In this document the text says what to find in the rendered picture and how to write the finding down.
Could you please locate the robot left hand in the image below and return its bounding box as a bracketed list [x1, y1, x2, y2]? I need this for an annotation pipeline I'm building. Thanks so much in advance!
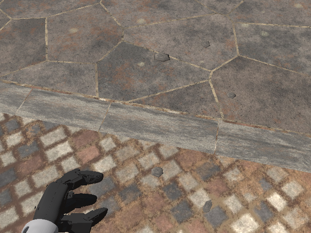
[33, 168, 108, 233]

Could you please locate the robot left forearm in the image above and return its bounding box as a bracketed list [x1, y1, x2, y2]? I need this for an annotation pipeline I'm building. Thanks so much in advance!
[21, 218, 58, 233]

